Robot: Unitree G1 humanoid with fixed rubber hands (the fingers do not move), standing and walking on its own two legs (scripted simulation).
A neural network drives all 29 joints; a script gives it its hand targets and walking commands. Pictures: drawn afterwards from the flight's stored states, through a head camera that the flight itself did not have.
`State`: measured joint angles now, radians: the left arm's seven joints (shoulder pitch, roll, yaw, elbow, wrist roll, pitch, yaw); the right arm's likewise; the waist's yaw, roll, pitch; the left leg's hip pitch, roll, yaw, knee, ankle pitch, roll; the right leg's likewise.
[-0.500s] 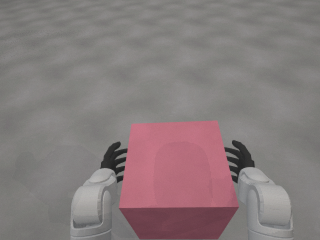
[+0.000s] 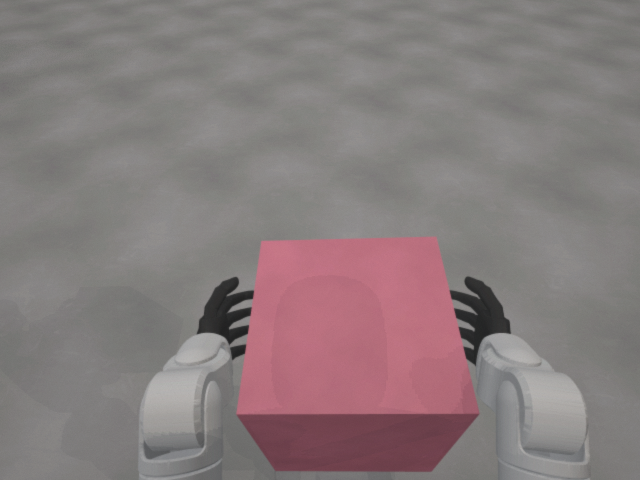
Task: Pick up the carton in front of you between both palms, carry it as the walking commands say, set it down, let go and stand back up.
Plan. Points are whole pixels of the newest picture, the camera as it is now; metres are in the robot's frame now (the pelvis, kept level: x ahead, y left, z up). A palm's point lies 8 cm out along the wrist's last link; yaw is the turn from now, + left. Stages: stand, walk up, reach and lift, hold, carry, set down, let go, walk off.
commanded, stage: carry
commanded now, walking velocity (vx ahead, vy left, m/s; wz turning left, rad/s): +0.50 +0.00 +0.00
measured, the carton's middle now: (350, 361) +0.28 -0.01 +0.01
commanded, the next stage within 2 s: none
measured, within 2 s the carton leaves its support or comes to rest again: neither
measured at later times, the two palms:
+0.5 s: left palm (258, 198) +0.51 +0.13 +0.09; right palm (449, 195) +0.52 -0.17 +0.09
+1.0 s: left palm (258, 180) +0.57 +0.14 +0.07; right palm (436, 181) +0.57 -0.16 +0.07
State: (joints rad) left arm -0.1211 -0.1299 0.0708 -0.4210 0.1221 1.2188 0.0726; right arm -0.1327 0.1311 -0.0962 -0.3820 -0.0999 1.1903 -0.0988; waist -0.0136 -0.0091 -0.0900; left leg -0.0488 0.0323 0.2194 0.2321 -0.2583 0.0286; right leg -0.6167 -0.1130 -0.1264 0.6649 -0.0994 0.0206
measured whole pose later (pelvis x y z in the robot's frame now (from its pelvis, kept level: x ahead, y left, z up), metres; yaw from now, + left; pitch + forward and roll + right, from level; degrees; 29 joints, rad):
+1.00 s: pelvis +0.31 -0.01 -0.02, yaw +0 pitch +4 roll +0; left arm -0.16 -0.13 0.10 -0.33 0.13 1.23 0.07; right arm -0.17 0.13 -0.11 -0.30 -0.13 1.21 -0.09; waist 0.00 0.00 -0.12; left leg -0.28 0.06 0.18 0.55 -0.33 0.01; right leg -0.21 -0.07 -0.18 0.53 -0.38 0.01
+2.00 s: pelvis +0.25 -0.02 -0.01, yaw +0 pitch +2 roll +0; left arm -0.21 -0.14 0.17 0.21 0.25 0.70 0.01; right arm -0.23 0.14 -0.19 0.23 -0.26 0.69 -0.03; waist 0.00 0.00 -0.10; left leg -0.32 0.07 0.18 0.49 -0.21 0.02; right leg -0.27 -0.05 -0.19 0.50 -0.27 -0.02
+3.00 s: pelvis +0.21 +0.00 -0.01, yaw -6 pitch -10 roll +0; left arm -0.26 -0.15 0.22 0.26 0.29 0.74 -0.02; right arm -0.28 0.16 -0.23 0.28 -0.30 0.73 0.00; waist 0.00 -0.01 0.05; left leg -0.07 0.01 0.05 0.43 -0.18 0.01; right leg -0.06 -0.01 -0.04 0.44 -0.19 -0.01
